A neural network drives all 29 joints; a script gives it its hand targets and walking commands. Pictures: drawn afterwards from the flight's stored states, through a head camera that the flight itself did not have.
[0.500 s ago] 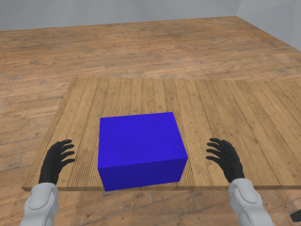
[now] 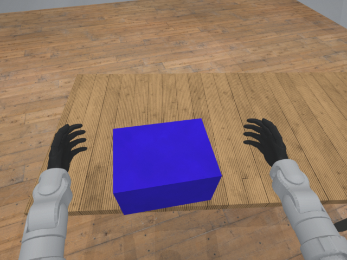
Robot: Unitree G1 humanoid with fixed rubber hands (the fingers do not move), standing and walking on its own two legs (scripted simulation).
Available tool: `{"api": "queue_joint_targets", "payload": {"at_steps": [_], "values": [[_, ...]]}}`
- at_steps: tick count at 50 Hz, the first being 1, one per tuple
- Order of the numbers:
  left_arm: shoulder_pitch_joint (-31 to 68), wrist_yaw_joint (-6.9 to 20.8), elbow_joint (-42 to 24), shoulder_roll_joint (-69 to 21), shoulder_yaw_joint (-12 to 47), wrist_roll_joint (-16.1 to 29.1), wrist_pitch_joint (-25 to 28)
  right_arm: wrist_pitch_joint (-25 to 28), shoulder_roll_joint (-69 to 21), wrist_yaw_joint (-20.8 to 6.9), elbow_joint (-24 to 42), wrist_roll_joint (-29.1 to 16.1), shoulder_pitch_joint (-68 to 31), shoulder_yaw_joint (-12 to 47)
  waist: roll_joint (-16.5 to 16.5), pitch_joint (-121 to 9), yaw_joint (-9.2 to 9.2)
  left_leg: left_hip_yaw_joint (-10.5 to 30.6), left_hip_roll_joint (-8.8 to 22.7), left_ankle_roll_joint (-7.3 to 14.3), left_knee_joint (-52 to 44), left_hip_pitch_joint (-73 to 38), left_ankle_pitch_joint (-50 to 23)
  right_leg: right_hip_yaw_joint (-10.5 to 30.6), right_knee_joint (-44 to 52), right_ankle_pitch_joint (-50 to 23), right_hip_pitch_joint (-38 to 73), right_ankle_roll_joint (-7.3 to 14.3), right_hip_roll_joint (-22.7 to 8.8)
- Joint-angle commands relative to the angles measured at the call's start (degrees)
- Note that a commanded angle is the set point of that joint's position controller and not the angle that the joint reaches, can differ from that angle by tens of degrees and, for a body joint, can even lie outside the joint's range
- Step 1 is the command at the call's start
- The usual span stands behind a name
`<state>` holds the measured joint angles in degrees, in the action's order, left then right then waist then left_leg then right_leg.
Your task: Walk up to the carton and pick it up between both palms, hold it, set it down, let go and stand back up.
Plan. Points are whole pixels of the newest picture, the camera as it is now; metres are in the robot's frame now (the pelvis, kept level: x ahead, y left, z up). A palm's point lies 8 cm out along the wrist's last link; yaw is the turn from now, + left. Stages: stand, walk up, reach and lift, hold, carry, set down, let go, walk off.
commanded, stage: reach and lift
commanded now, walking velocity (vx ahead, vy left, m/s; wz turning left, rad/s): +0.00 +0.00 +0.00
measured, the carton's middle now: (163, 165) +0.38 +0.05 -0.07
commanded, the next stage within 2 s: none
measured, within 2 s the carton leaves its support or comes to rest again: neither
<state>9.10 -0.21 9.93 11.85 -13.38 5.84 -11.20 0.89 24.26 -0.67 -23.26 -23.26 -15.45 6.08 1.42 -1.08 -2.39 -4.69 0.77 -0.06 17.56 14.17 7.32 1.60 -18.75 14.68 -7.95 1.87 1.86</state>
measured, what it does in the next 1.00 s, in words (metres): stands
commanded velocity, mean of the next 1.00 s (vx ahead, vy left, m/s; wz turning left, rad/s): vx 0.00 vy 0.00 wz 0.00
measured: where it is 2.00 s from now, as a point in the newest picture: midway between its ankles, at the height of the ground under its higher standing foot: outside the picture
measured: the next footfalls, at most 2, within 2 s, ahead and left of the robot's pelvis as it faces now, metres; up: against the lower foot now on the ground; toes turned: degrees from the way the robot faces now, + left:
none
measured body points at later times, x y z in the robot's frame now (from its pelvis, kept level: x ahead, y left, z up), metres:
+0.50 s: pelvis -0.02 -0.01 -0.01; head +0.02 +0.00 +0.44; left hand +0.36 +0.28 +0.08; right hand +0.42 -0.17 +0.08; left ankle +0.01 +0.12 -0.75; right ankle -0.06 -0.10 -0.75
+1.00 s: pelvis -0.04 +0.00 -0.03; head +0.05 +0.02 +0.41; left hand +0.35 +0.28 -0.01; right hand +0.42 -0.17 +0.01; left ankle +0.01 +0.12 -0.75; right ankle -0.06 -0.10 -0.75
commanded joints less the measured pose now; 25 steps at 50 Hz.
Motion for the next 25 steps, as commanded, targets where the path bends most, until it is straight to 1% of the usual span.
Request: {"api": "queue_joint_targets", "payload": {"at_steps": [1, 2, 3, 4, 5, 6, 7, 8, 9, 10, 11, 12, 13, 14, 15, 16, 17, 18, 19, 20, 21, 22, 23, 24, 25], "values": [[12.8, -0.7, -6.0, 6.8, -2.2, -1.8, 1.7, 2.0, 8.5, -0.9, 2.6, -3.1, -18.2, 0.0, 0.2, -22.6, -2.46, 2.6, 0.1, -1.7, 5.2, -22.4, -29.2, -0.3, 0.9, -35.0, -6.1, -3.2, -0.9], [17.1, -0.5, -2.7, 7.3, -1.1, -1.4, 1.3, 2.0, 11.2, -1.0, -0.4, -1.9, -22.9, -2.1, -0.4, -22.4, -1.74, 2.7, 0.6, -1.9, 5.5, -22.4, -27.8, -0.2, 1.1, -32.8, -8.0, -2.8, -1.1], [19.5, -0.7, -3.2, 6.3, -0.6, -1.1, 1.3, 2.3, 11.3, -1.1, -1.5, -2.2, -24.8, -2.9, -1.4, -23.9, -1.14, 2.6, 0.4, -2.0, 5.3, -23.2, -25.6, -0.4, 1.7, -30.5, -9.1, -2.6, -0.8], [19.1, -0.8, -2.2, 7.6, -1.3, -1.5, 1.4, 2.3, 11.9, -1.8, -0.6, -1.1, -24.7, -3.4, -0.2, -26.2, -0.97, 3.5, 0.9, -1.7, 4.8, -22.8, -23.8, -0.7, 1.4, -28.7, -9.6, -2.5, -0.3], [21.8, -0.7, 0.6, 9.2, -1.9, -1.4, 1.7, 2.1, 11.3, -1.4, -3.2, -0.8, -26.4, -3.2, -0.3, -24.7, -1.70, 2.8, 0.4, -0.9, 5.1, -19.8, -23.2, 0.7, 1.3, -29.9, -8.9, -2.8, -1.2], [25.1, -0.8, 3.6, 8.6, -1.7, -1.2, 1.9, 1.6, 9.3, -1.3, -6.6, -0.8, -29.7, -2.8, 0.3, -23.9, -1.20, 2.9, 0.6, -1.2, 5.0, -19.2, -20.4, 0.8, 1.6, -26.7, -10.6, -2.7, -1.3], [30.5, -1.2, 3.6, 9.0, -0.5, 0.4, 2.7, 2.5, 10.6, -1.3, -2.4, -0.5, -36.9, -4.8, -0.3, -27.5, -1.84, 3.2, 0.7, -1.3, 5.3, -18.9, -19.9, 0.0, 1.1, -23.9, -12.0, -2.4, -0.7], [32.5, -1.2, 5.7, 9.6, -0.2, 1.0, 2.6, 2.4, 10.4, -1.2, -4.2, 0.1, -38.5, -4.9, 0.4, -25.8, -1.26, 3.4, 0.9, -0.9, 5.3, -18.1, -17.6, -0.3, 1.4, -21.0, -12.2, -2.5, -0.7], [33.8, -1.5, 6.7, 10.0, -0.7, 0.3, 3.4, 2.9, 10.7, -1.3, -5.9, -0.1, -38.5, -4.2, -1.1, -27.7, -2.25, 3.1, 0.5, -1.1, 5.8, -17.9, -19.6, -0.2, 0.9, -22.7, -11.9, -2.5, -1.0], [34.8, -1.7, 8.7, 10.1, -0.7, 0.0, 4.0, 2.9, 10.1, -1.4, -8.1, 0.3, -39.4, -4.7, 0.5, -28.5, -1.62, 2.9, 0.7, -0.6, 5.4, -17.3, -17.4, -0.6, 0.6, -21.9, -12.5, -3.1, -0.8], [37.5, -1.4, 9.8, 9.7, -0.4, 0.5, 4.2, 2.6, 8.0, -1.4, -10.5, -0.4, -40.8, -2.7, 0.0, -27.6, -3.16, 2.1, 0.2, -0.6, 5.5, -15.5, -17.6, 0.3, 0.4, -23.7, -11.0, -2.9, -1.3], [37.5, -1.6, 12.0, 10.6, -0.7, -0.1, 5.0, 2.7, 8.5, -1.3, -13.3, 0.6, -39.3, -3.1, -1.0, -29.1, -2.72, 3.1, 0.5, -0.4, 5.6, -15.7, -16.4, 0.5, -0.2, -23.0, -11.9, -2.9, -1.3], [36.6, -1.4, 14.0, 11.0, -0.6, -0.6, 6.1, 3.3, 7.8, -1.6, -16.6, -0.4, -38.7, -1.4, -1.0, -29.3, -2.90, 2.6, 0.7, -0.6, 5.9, -18.2, -18.6, -1.1, -0.4, -22.7, -12.4, -3.0, -0.3], [43.6, -1.4, 14.6, 12.5, 0.0, -0.3, 5.9, 2.7, 9.0, -1.2, -16.6, -0.8, -45.1, -2.1, -2.2, -32.2, -3.50, 2.4, 0.4, -0.9, 6.8, -16.3, -18.2, 0.7, -0.7, -23.9, -11.2, -2.4, -1.6], [36.6, -1.5, 14.0, 11.7, -1.0, -0.4, 6.8, 3.3, 8.1, -1.0, -18.5, -1.8, -38.5, -0.8, -1.3, -33.0, -3.75, 2.6, 0.8, -1.0, 6.7, -18.6, -22.4, -0.1, -0.8, -27.8, -9.8, -3.0, -1.0], [38.6, -1.3, 18.8, 11.5, -0.2, -2.4, 6.4, 3.1, 8.7, -1.4, -22.9, -1.0, -40.6, -1.4, -3.0, -31.8, -3.12, 2.7, 0.7, -1.2, 7.0, -18.4, -21.8, -0.4, -0.7, -26.7, -11.6, -3.0, -1.1], [38.6, -1.0, 22.1, 11.3, 0.3, -2.3, 7.2, 3.7, 7.9, -1.3, -24.7, -2.0, -42.3, 0.5, -2.4, -30.8, -4.20, 2.8, 0.5, -1.4, 8.1, -16.9, -23.2, -0.2, -0.8, -28.0, -11.4, -2.8, -0.9], [41.1, -0.7, 25.7, 11.7, 0.4, -2.1, 7.8, 3.8, 8.0, -1.1, -29.9, -1.7, -43.4, 0.3, -2.1, -29.0, -3.01, 3.4, 0.4, -1.2, 7.4, -17.0, -20.2, -0.5, 0.3, -24.1, -13.7, -2.8, -1.0], [48.9, -0.7, 24.2, 12.2, 2.0, 1.1, 6.9, 3.9, 8.2, -0.6, -23.9, -2.5, -52.5, 0.1, -0.2, -30.1, -2.73, 2.8, -0.1, -1.1, 8.0, -13.3, -20.8, -0.6, -0.1, -26.6, -12.4, -2.9, -1.1], [46.3, -0.6, 29.1, 13.4, 1.3, 1.1, 8.4, 3.7, 7.9, -0.5, -26.8, -2.4, -49.2, 0.8, 0.1, -28.9, -2.66, 3.1, -0.4, -0.4, 7.5, -11.5, -16.3, 0.4, -0.1, -22.1, -12.2, -3.2, -1.7], [48.2, -0.8, 28.8, 13.1, 2.2, 2.4, 9.5, 4.9, 8.1, -0.6, -24.7, -2.4, -50.8, 0.4, 1.6, -30.7, -2.90, 2.6, -0.3, -0.4, 7.6, -12.0, -16.7, -0.9, -0.6, -21.5, -12.7, -3.3, -0.8], [45.8, -0.4, 34.0, 12.7, 3.7, 3.9, 10.4, 5.3, 8.0, -0.5, -27.0, -3.1, -49.9, 1.3, 3.5, -30.1, -2.83, 2.9, 0.2, -0.2, 8.3, -11.4, -17.7, -0.6, -0.4, -23.6, -12.5, -3.3, -1.1], [48.9, -0.6, 31.3, 14.6, 3.1, 4.0, 11.7, 6.3, 7.9, 0.2, -24.1, -2.7, -51.0, 0.9, 4.6, -34.1, -2.72, 2.9, -0.1, 0.0, 8.9, -9.8, -18.8, -0.1, -1.6, -27.5, -10.7, -3.7, -1.1], [49.3, -0.8, 35.0, 14.1, 3.7, 3.3, 11.7, 6.5, 9.6, 0.2, -29.1, -2.2, -51.4, -0.9, 1.1, -35.0, -1.83, 3.0, -0.1, -0.7, 9.3, -9.5, -17.8, -0.8, -1.9, -27.3, -12.0, -3.2, -1.3], [53.7, -1.3, 34.1, 15.6, 3.1, 2.9, 13.1, 7.1, 9.6, 0.7, -30.1, -2.1, -54.2, -1.1, 1.1, -36.1, -1.65, 3.3, 0.3, -0.9, 9.7, -9.1, -18.1, -0.2, -2.0, -26.4, -13.0, -3.3, -1.3]]}}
